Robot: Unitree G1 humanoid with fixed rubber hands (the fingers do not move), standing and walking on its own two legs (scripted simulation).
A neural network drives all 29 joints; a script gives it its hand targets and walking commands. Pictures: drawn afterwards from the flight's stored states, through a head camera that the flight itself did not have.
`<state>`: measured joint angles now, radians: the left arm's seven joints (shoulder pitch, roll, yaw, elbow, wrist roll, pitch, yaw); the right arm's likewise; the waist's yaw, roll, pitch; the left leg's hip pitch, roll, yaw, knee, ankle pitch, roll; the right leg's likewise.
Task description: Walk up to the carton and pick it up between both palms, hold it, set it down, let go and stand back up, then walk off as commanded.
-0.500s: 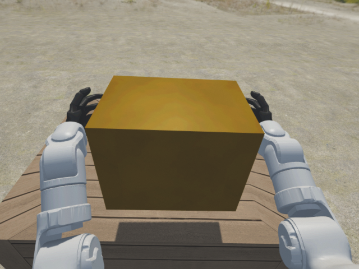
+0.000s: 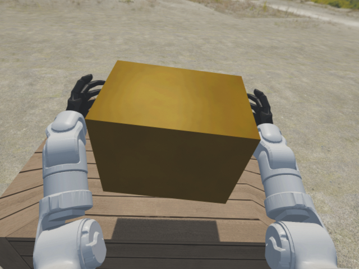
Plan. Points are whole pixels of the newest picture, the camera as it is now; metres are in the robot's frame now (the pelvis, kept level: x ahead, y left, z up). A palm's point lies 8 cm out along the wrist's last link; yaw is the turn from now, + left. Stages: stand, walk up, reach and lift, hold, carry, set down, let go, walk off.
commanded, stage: set down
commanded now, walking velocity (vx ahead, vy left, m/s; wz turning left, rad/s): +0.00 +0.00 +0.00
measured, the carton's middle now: (172, 133) +0.40 -0.01 +0.16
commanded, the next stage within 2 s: none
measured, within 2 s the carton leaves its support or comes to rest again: neither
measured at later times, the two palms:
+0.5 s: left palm (91, 124) +0.41 +0.18 +0.17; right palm (255, 143) +0.36 -0.21 +0.15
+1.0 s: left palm (91, 126) +0.43 +0.19 +0.15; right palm (249, 152) +0.35 -0.19 +0.13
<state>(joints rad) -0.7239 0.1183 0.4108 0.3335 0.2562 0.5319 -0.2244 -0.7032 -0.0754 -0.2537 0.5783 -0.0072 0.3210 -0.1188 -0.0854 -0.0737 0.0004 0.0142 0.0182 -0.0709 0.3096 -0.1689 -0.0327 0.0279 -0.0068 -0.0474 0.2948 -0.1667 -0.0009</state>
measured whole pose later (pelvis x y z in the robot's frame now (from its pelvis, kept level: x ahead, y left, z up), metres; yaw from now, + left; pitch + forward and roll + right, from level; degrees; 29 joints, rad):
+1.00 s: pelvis +0.03 +0.03 +0.00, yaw -2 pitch -7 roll -1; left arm -0.65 0.18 0.30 0.48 0.17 0.30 -0.23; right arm -0.48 0.00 -0.24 0.50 -0.03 0.09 -0.19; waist -0.10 -0.08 0.08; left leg 0.01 0.01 0.00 0.34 -0.23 0.01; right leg 0.05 -0.03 -0.02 0.24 -0.16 0.04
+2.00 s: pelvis +0.04 +0.04 +0.00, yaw -4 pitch +0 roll -2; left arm -0.88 0.28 0.30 1.01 0.15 0.07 -0.25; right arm -0.55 0.07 -0.35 0.75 -0.12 -0.08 -0.24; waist -0.14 -0.07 0.04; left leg -0.13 0.02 0.03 0.39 -0.25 0.01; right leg -0.08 -0.02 -0.01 0.24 -0.16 0.05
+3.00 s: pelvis +0.02 +0.04 -0.01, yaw -3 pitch +13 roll -3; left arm -1.10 0.41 0.22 1.39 0.16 -0.17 -0.25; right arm -0.71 0.13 -0.55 1.00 -0.19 -0.31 -0.24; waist -0.20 -0.09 -0.07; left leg -0.45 0.03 0.02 0.47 -0.24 0.01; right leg -0.37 -0.02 -0.05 0.26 -0.11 0.04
